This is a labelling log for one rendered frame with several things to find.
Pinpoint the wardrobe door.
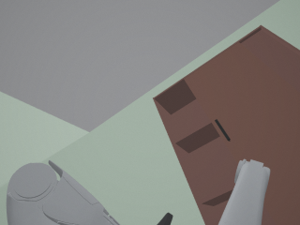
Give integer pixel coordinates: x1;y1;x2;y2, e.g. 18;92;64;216
241;30;300;93
184;42;300;225

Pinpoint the robot left shin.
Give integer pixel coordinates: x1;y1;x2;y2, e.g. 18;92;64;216
42;160;120;225

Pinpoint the robot right shin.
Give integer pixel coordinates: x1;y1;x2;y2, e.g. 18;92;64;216
263;166;271;186

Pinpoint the handle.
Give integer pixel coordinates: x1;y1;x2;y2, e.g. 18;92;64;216
215;119;231;141

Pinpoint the robot shin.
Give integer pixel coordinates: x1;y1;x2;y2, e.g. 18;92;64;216
42;160;120;225
263;166;271;186

